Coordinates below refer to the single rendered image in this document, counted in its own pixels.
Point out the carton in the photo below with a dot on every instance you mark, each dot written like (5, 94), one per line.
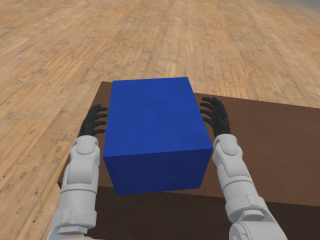
(156, 139)

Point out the robot right forearm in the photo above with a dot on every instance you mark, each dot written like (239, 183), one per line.
(242, 200)

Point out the right robot hand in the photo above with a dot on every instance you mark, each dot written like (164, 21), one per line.
(219, 119)

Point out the robot right upper arm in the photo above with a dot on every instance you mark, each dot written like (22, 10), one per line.
(255, 230)

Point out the pedestal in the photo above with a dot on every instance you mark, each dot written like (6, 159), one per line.
(280, 146)

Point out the left robot hand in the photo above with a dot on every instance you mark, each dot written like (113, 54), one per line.
(89, 124)

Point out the robot left forearm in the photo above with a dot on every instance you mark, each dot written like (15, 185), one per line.
(76, 209)

